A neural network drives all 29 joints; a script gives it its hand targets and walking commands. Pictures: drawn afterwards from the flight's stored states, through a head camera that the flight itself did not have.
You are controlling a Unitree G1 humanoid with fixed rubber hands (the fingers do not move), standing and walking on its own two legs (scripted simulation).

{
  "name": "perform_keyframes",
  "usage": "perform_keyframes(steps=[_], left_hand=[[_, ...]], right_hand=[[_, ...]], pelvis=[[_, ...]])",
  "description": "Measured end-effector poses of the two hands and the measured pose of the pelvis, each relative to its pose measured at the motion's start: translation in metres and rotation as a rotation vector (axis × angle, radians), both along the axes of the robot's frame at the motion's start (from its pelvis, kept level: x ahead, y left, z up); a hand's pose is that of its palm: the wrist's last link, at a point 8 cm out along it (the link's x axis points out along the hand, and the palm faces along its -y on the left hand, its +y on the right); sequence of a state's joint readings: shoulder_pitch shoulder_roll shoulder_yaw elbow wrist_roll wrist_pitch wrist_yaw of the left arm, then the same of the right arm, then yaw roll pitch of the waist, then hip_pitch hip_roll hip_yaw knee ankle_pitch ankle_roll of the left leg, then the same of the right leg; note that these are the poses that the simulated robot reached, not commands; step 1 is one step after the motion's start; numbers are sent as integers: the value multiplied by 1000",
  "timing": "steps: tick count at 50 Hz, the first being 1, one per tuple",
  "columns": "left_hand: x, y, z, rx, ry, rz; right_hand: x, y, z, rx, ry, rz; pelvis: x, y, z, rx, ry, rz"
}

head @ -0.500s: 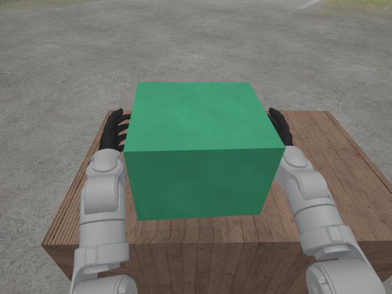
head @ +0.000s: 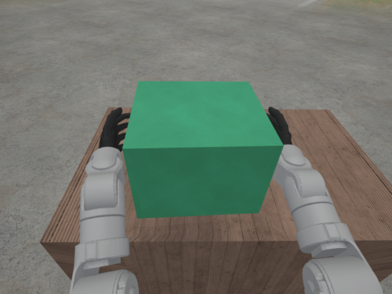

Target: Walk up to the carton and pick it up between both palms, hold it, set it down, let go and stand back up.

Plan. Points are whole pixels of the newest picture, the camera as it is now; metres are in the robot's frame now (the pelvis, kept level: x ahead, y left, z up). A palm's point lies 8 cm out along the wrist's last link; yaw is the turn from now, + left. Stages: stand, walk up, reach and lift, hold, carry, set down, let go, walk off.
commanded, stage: hold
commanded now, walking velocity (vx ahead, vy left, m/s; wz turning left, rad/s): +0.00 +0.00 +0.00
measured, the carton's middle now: (197, 145) +0.39 +0.00 +0.16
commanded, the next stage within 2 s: none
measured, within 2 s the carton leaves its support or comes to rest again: neither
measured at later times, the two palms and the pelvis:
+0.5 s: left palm (111, 148) +0.37 +0.17 +0.18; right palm (280, 145) +0.36 -0.16 +0.17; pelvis +0.01 +0.00 +0.00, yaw +0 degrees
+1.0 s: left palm (111, 146) +0.37 +0.17 +0.18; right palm (279, 145) +0.36 -0.16 +0.17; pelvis +0.00 +0.00 +0.00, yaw +0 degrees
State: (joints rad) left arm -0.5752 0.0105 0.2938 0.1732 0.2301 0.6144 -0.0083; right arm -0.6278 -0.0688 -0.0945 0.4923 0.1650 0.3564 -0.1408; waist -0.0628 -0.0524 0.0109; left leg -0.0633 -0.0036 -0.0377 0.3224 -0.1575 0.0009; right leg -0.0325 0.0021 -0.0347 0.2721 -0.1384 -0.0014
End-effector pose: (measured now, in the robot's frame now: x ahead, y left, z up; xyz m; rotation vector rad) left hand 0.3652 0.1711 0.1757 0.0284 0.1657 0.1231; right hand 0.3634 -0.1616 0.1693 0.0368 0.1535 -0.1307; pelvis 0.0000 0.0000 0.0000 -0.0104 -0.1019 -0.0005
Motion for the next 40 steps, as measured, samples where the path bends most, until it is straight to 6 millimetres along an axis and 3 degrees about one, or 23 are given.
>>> perform_keyframes(steps=[22,40], left_hand=[[2,-3,-1,15,-27,-6],[-3,4,2,18,-12,8]], right_hand=[[2,-3,1,-7,-30,-2],[1,5,0,4,-18,15]], pelvis=[[9,-1,0,-6,-10,7],[1,0,0,-3,-12,10]])
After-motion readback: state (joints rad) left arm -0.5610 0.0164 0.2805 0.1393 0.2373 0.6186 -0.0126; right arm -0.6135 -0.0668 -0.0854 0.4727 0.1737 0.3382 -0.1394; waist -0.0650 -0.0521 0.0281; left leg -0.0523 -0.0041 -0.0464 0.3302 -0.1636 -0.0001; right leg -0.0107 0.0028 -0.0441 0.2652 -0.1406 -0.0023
